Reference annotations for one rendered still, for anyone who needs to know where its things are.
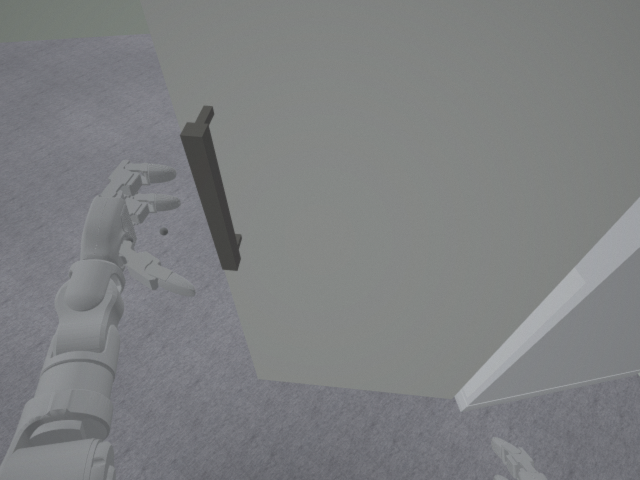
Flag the fridge door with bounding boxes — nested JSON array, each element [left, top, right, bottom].
[[140, 0, 640, 399]]

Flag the left robot forearm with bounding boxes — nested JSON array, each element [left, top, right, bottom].
[[0, 259, 126, 477]]

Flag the left robot upper arm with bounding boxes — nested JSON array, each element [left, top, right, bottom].
[[0, 438, 116, 480]]

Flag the handle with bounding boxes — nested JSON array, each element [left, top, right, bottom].
[[180, 106, 242, 271]]

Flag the left robot hand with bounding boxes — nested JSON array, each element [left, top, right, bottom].
[[80, 159, 196, 297]]

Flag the right robot hand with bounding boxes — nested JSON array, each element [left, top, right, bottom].
[[491, 437, 547, 480]]

